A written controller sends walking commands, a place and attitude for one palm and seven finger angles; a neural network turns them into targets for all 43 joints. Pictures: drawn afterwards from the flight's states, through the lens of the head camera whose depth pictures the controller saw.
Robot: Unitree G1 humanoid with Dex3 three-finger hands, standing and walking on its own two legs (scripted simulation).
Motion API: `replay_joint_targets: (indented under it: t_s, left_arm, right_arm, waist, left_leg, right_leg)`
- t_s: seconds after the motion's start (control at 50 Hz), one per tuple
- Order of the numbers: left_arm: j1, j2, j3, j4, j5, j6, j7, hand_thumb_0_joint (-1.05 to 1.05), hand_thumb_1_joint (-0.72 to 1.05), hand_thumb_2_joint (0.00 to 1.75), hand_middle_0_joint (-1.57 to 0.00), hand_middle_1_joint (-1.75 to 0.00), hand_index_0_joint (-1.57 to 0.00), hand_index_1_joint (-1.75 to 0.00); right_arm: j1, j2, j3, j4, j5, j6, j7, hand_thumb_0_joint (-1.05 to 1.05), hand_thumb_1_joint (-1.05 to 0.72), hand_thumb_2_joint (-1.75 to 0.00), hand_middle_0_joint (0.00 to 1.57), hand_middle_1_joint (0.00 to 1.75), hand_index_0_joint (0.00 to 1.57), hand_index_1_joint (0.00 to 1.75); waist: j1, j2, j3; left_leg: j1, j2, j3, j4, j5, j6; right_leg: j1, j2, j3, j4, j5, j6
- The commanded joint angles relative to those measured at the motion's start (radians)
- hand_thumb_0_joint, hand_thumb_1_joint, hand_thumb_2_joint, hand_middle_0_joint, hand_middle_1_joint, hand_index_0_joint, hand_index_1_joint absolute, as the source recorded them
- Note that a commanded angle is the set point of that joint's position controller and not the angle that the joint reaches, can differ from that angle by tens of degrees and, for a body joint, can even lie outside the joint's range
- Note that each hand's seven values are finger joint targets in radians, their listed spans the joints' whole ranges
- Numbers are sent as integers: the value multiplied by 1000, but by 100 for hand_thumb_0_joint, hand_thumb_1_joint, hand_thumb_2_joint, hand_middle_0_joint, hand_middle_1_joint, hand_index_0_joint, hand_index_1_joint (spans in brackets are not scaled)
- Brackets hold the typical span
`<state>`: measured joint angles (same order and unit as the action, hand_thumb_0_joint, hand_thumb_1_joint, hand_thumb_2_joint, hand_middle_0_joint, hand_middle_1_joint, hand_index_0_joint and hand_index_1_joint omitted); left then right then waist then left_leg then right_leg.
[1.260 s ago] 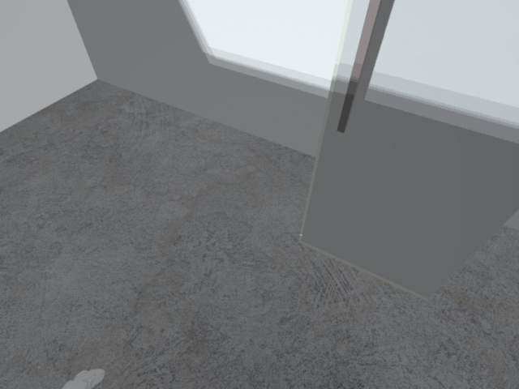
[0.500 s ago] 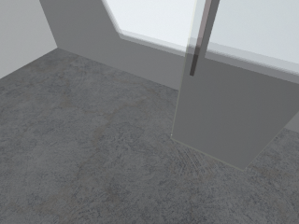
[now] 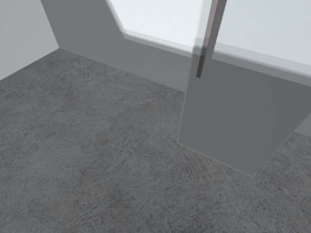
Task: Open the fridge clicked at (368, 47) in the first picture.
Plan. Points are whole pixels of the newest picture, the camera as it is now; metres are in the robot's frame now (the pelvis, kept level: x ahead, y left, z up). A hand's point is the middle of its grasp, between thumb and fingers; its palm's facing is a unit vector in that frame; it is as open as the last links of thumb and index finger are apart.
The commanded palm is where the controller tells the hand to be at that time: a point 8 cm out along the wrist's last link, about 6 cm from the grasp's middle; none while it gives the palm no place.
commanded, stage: look at it before walking up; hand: left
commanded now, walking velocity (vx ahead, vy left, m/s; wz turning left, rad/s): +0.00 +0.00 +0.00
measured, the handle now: (208, 35) +0.80 -0.17 +0.14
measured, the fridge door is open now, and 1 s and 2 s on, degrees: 0 0 0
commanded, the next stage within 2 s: turn to face it in 0.18 s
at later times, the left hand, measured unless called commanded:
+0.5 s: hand out of the picture +0.08 +0.23 -0.17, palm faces -0.07 -0.95 -0.32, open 7.4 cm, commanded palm none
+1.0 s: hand out of the picture +0.07 +0.13 -0.16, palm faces -0.21 -0.94 -0.26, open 7.4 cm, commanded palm none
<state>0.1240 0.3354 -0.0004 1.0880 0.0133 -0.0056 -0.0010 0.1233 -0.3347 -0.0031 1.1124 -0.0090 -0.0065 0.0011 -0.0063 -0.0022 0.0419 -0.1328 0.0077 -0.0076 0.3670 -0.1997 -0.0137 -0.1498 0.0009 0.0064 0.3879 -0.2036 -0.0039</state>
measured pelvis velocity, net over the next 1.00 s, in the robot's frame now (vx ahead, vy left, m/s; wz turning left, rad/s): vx -0.02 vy -0.05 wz -0.29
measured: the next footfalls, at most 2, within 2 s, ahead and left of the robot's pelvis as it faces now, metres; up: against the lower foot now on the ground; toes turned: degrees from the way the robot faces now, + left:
left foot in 1.34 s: +0.04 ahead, +0.09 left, +0.00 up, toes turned -22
right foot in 1.86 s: +0.12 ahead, -0.19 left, +0.00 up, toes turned -34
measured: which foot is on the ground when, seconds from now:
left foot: down 0.00-0.70, up 0.72-1.00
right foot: down 0.00-1.00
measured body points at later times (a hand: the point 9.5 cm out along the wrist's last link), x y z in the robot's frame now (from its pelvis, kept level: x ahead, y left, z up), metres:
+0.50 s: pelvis +0.00 +0.00 -0.01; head +0.02 -0.01 +0.44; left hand +0.09 +0.28 -0.14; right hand +0.08 -0.28 -0.14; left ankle +0.00 +0.13 -0.75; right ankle +0.01 -0.12 -0.75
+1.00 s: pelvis -0.02 -0.05 +0.00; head +0.01 -0.08 +0.44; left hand +0.08 +0.18 -0.14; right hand -0.02 -0.32 -0.16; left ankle -0.01 +0.13 -0.66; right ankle -0.01 -0.10 -0.75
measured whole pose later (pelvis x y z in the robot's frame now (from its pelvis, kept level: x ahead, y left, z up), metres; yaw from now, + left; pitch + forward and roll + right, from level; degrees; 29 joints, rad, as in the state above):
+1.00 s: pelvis -0.02 -0.05 +0.00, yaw -17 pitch +1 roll +2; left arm 0.27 0.17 0.05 0.95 0.02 0.02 0.01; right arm 0.16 -0.24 -0.07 0.98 -0.02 0.06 -0.03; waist 0.02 0.02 0.06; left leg -0.48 0.05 -0.03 1.10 -0.31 -0.07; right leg -0.26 0.10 0.03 0.43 -0.18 -0.11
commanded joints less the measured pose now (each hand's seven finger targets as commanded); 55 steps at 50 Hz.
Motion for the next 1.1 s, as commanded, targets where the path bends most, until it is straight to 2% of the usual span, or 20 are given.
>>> replay_joint_targets:
  t_s: [0.0, 0.28, 0.3, 0.36, 0.42, 0.5, 0.54, 0.56, 0.58, 0.62, 0.64, 0.66, 0.68, 0.7, 0.72, 0.74, 0.78, 0.82, 0.92, 1.08]
  left_arm:
    - [-44, 211, 39, -66, -3, -24, 12, 0, 90, 90, -20, -30, -20, -30]
    - [-39, 216, 40, -64, -3, -24, 13, 0, 90, 90, -20, -30, -20, -30]
    - [-40, 209, 42, -68, -2, -19, 12, 0, 90, 90, -20, -30, -20, -30]
    - [20, 108, 31, -73, -2, 15, 18, 0, 90, 90, -20, -30, -20, -30]
    - [33, 116, 45, -110, 3, 33, 15, 0, 90, 90, -20, -30, -20, -30]
    - [40, 83, 55, -163, 3, 46, 3, 0, 90, 90, -20, -30, -20, -30]
    - [35, 52, 61, -188, 5, 53, -2, 0, 90, 90, -20, -30, -20, -30]
    - [44, 40, 67, -197, 4, 56, -3, 0, 90, 90, -20, -30, -20, -30]
    - [60, 35, 70, -202, 4, 58, -5, 0, 90, 90, -20, -30, -20, -30]
    - [131, 19, 74, -195, 8, 50, -13, 0, 90, 90, -20, -30, -20, -30]
    - [192, 17, 81, -179, 10, 44, -14, 0, 90, 90, -20, -30, -20, -30]
    - [244, 75, 93, -165, 17, 29, -8, 0, 90, 90, -20, -30, -20, -30]
    - [254, 180, 110, -174, 24, 13, 9, 0, 90, 90, -20, -30, -20, -30]
    - [266, 167, 105, -178, 7, 19, 19, 0, 90, 90, -20, -30, -20, -30]
    - [219, 131, 107, -189, 7, 19, 25, 0, 90, 90, -20, -30, -20, -30]
    - [169, 111, 108, -203, 8, 19, 26, 0, 90, 90, -20, -30, -20, -30]
    - [127, 62, 94, -218, 2, 12, 24, 0, 90, 90, -20, -30, -20, -30]
    - [142, 48, 93, -212, 0, 5, 25, 0, 90, 90, -20, -30, -20, -30]
    - [190, 25, 96, -193, 1, 5, 26, 0, 90, 90, -20, -30, -20, -30]
    - [207, 26, 100, -183, 13, 10, 28, 0, 90, 90, -20, -30, -20, -30]
  right_arm:
    - [-46, -207, -36, -60, 0, -28, -14, 0, -90, -90, 20, 30, 20, 30]
    - [-52, -212, -36, -60, 0, -29, -18, 0, -90, -90, 20, 30, 20, 30]
    - [-44, -205, -39, -63, -1, -27, -20, 0, -90, -90, 20, 30, 20, 30]
    - [25, -87, -25, -68, -2, -4, -27, 0, -90, -90, 20, 30, 20, 30]
    - [45, -99, -43, -106, -3, 12, -33, 0, -90, -90, 20, 30, 20, 30]
    - [34, -127, -69, -159, -8, 16, -38, 0, -90, -90, 20, 30, 20, 30]
    - [38, -130, -78, -177, -9, 9, -37, 0, -90, -90, 20, 30, 20, 30]
    - [24, -123, -80, -187, -11, 7, -37, 0, -90, -90, 20, 30, 20, 30]
    - [8, -119, -82, -200, -12, 6, -37, 0, -90, -90, 20, 30, 20, 30]
    - [-36, -115, -91, -218, -17, 10, -36, 0, -90, -90, 20, 30, 20, 30]
    - [-48, -111, -94, -220, -15, 15, -34, 0, -90, -90, 20, 30, 20, 30]
    - [-34, -72, -89, -227, -5, 24, -29, 0, -90, -90, 20, 30, 20, 30]
    - [-7, 19, -72, -260, -2, 27, -23, 0, -90, -90, 20, 30, 20, 30]
    - [-21, -7, -75, -264, 0, 35, -29, 0, -90, -90, 20, 30, 20, 30]
    - [-11, -10, -80, -252, -1, 39, -29, 0, -90, -90, 20, 30, 20, 30]
    - [-16, -7, -80, -234, -1, 35, -27, 0, -90, -90, 20, 30, 20, 30]
    - [13, -2, -81, -205, -7, 34, -24, 0, -90, -90, 20, 30, 20, 30]
    - [46, 16, -79, -186, -9, 36, -23, 0, -90, -90, 20, 30, 20, 30]
    - [56, 25, -76, -180, -12, 44, -32, 0, -90, -90, 20, 30, 20, 30]
    - [38, 34, -66, -192, -11, 35, -37, 0, -90, -90, 20, 30, 20, 30]
  waist:
    - [6, -1, -64]
    - [7, 6, -82]
    - [4, 9, -79]
    - [0, -9, -70]
    - [-6, -8, -50]
    - [-4, 112, -47]
    - [-6, 206, -38]
    - [3, 213, -35]
    - [12, 201, -42]
    - [53, 163, -68]
    - [83, 124, -84]
    - [100, -56, -82]
    - [84, -376, -55]
    - [90, -286, -75]
    - [60, -236, -43]
    - [52, -205, -27]
    - [24, -97, -36]
    - [18, -55, -82]
    - [29, -75, -93]
    - [42, -91, -81]
  left_leg:
    - [5, 107, -90, -63, 98, 34]
    - [41, 116, -75, -55, 166, 32]
    - [49, 119, -62, -39, 177, 30]
    - [34, 124, -7, 25, 187, 9]
    - [13, 137, 10, 60, 136, 11]
    - [19, 234, -50, 11, 120, 67]
    - [4, 345, -104, -44, 265, 157]
    - [0, 370, -98, -37, 327, 186]
    - [-16, 377, -68, -10, 353, 187]
    - [-61, 329, 23, 102, 330, 127]
    - [-94, 286, 75, 204, 249, 80]
    - [-190, 188, 143, 410, 23, 7]
    - [-445, 29, 140, 674, -402, -51]
    - [-412, 39, -4, 749, -411, -35]
    - [-412, 59, -23, 773, -335, -28]
    - [-429, 66, -30, 807, -286, -29]
    - [-415, 75, -31, 812, -177, -41]
    - [-406, 68, -22, 790, -127, -50]
    - [-443, 58, -36, 753, -100, -60]
    - [-378, 47, -34, 575, -183, -48]
  right_leg:
    - [2, -122, 112, -73, 99, -29]
    - [16, -121, 110, -59, 200, -31]
    - [2, -118, 114, -46, 226, -32]
    - [-38, -113, 133, 17, 304, -22]
    - [-101, -96, 156, 71, 293, -28]
    - [-217, -14, 93, 257, 155, -5]
    - [-267, 11, 13, 481, -243, 20]
    - [-278, -7, 16, 533, -312, 23]
    - [-255, -33, 27, 522, -322, 18]
    - [-138, -41, -17, 369, -216, 12]
    - [-58, -34, -37, 236, -77, 15]
    - [19, -106, 73, 46, 122, -1]
    - [56, -345, 502, -72, 387, -86]
    - [4, -376, 510, -98, 393, -163]
    - [-30, -329, 455, -112, 289, -161]
    - [-49, -300, 464, -106, 207, -168]
    - [-41, -241, 367, -86, 222, -159]
    - [6, -204, 312, -69, 265, -135]
    - [58, -187, 326, -93, 212, -105]
    - [26, -199, 409, -110, 157, -180]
